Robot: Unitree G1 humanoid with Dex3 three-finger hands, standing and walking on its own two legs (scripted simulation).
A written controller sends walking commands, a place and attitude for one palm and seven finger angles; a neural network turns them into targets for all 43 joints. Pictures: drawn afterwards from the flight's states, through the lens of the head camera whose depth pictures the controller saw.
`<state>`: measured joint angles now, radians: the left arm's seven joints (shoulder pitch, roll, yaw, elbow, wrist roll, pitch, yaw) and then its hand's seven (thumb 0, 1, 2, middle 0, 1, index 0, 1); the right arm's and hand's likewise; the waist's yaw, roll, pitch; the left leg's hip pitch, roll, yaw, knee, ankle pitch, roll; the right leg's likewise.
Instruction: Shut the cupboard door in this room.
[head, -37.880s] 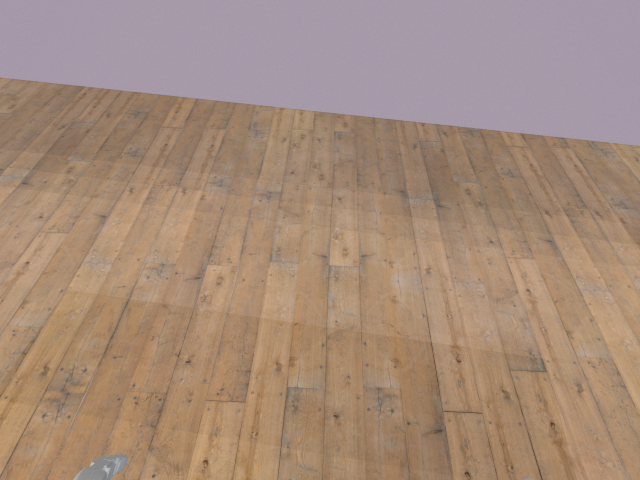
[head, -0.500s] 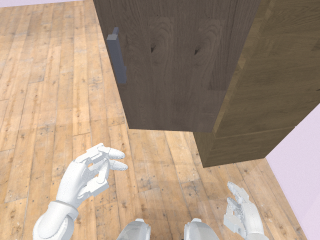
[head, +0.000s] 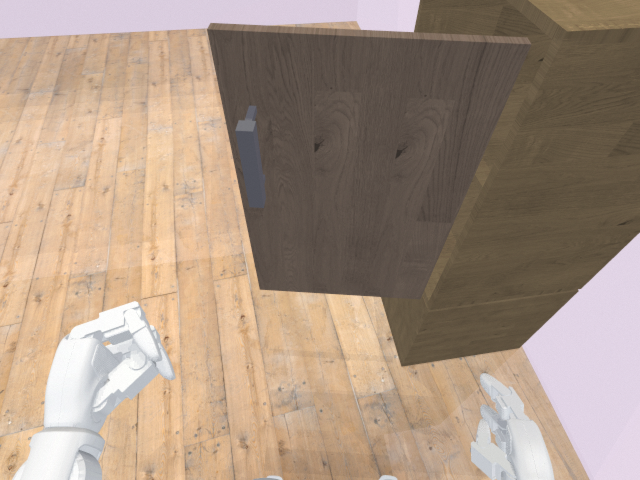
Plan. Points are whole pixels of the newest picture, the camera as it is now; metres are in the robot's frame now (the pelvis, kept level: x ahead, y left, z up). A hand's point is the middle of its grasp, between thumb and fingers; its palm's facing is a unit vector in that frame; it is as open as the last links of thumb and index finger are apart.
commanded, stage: raise the hand and make a fist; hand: left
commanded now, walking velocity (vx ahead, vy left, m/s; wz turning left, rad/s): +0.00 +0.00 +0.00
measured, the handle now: (254, 158) +0.53 +0.14 +0.10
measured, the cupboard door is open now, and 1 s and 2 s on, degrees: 77 77 77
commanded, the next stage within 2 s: bring the fist close to the handle in 0.68 s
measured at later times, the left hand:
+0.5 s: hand (165, 350) +0.23 +0.18 +0.09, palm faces -0.03 -1.00 -0.03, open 3.1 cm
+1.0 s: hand (176, 317) +0.26 +0.17 +0.11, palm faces +0.05 -1.00 -0.05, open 3.1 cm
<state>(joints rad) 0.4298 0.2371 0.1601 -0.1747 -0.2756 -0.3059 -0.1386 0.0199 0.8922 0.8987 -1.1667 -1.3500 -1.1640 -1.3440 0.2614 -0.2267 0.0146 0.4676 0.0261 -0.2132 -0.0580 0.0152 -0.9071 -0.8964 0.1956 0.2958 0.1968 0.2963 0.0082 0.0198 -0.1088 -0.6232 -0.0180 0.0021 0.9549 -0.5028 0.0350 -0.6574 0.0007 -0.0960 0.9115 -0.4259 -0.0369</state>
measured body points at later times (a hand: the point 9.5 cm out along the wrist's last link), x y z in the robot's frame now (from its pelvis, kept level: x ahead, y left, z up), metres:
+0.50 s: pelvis +0.01 +0.00 +0.02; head +0.04 -0.01 +0.47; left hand +0.23 +0.24 +0.09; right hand +0.17 -0.23 -0.06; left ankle -0.02 +0.09 -0.69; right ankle +0.02 -0.10 -0.69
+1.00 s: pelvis -0.01 -0.02 +0.01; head +0.03 -0.03 +0.46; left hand +0.25 +0.22 +0.12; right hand +0.17 -0.24 -0.07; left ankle -0.02 +0.09 -0.69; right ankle +0.02 -0.10 -0.69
